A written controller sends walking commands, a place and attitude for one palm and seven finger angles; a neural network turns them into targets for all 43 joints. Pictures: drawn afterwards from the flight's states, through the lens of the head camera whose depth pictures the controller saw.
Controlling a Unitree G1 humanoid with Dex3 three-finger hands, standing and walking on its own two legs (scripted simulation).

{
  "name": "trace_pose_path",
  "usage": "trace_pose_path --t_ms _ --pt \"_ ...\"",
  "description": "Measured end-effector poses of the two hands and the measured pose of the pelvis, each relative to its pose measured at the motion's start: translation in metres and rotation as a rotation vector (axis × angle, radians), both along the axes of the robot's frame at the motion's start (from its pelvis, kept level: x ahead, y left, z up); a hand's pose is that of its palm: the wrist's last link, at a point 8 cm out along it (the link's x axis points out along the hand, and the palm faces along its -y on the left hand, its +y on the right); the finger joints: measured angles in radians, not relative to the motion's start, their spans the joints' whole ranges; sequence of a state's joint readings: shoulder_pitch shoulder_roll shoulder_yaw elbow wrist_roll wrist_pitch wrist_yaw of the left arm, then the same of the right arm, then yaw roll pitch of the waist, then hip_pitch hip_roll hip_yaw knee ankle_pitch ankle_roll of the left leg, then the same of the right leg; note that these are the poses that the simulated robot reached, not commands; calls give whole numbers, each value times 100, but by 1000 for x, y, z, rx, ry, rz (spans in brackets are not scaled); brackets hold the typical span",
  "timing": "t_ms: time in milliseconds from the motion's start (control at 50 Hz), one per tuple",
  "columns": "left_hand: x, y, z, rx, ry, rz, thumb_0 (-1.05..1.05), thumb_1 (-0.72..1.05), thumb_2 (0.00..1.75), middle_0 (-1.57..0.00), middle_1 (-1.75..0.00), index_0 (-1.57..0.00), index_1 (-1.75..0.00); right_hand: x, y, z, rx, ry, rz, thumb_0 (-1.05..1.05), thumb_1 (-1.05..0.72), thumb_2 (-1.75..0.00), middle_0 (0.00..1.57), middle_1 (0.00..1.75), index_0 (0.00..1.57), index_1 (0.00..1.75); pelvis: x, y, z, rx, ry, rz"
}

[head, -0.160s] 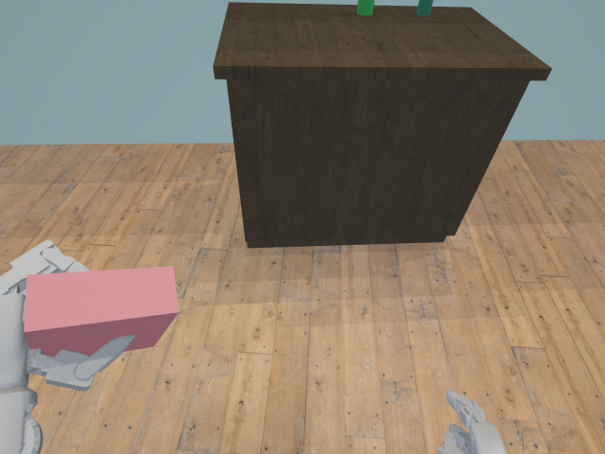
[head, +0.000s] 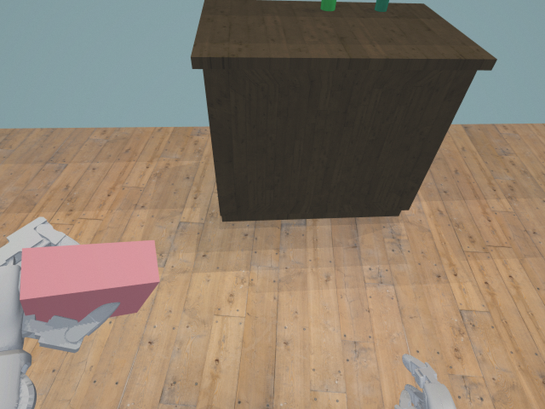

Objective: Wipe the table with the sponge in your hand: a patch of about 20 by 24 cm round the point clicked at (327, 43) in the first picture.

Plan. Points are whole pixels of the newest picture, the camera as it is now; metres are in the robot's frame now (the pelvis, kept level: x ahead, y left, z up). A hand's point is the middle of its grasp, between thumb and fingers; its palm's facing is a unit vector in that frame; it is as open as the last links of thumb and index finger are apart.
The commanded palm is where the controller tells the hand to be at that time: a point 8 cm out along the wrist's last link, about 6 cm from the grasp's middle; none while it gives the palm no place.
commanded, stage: stand and wait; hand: left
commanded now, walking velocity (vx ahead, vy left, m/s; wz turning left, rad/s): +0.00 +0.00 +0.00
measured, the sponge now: (109, 284) +0.22 +0.21 +0.14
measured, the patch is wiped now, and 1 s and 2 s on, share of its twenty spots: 0.00 0.00 0.00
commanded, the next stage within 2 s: look at it before walking up in 0.10 s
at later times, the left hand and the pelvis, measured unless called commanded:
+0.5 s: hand (75, 278) +0.21 +0.24 +0.16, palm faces +0.42 -0.83 -0.37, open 9.0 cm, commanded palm +0.17 +0.28 +0.18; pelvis +0.01 +0.00 +0.00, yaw -1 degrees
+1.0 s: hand (130, 197) +0.33 +0.22 +0.16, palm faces +0.40 -0.83 -0.39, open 8.9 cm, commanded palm +0.28 +0.25 +0.18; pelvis +0.11 -0.02 -0.01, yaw -3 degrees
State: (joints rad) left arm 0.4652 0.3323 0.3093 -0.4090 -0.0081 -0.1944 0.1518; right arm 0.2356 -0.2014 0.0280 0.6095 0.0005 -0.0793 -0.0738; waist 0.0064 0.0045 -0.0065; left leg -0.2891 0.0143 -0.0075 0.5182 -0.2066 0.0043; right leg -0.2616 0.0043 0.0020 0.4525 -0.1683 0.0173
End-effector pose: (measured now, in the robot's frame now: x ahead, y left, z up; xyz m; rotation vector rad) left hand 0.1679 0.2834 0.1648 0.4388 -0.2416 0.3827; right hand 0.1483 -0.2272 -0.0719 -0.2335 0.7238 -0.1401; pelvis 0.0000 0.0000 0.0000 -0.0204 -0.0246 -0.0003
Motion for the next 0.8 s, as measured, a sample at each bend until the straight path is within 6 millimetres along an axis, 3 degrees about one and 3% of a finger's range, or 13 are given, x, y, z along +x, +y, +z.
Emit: trace_pose_path --t_ms 480,720,800 --pt "4 -5 4 14 -16 -2 -1 -40 104 -85 -140 -85 -140 4 -3 -3 2 -10 -10 1 -90 -90 20 30 20 30 6 -2 -2 5 2 -13" --pt "43 -28 2 38 -50 1 -1 -40 104 -85 -140 -85 -140 20 -26 -26 19 42 -36 1 -90 -90 20 30 20 30 41 -24 -14 11 7 -1" --pt "60 -32 4 17 -60 -11 -1 -40 104 -85 -140 -85 -140 32 -34 -24 -12 105 -22 1 -90 -90 20 30 20 30 58 -23 -9 23 10 13"
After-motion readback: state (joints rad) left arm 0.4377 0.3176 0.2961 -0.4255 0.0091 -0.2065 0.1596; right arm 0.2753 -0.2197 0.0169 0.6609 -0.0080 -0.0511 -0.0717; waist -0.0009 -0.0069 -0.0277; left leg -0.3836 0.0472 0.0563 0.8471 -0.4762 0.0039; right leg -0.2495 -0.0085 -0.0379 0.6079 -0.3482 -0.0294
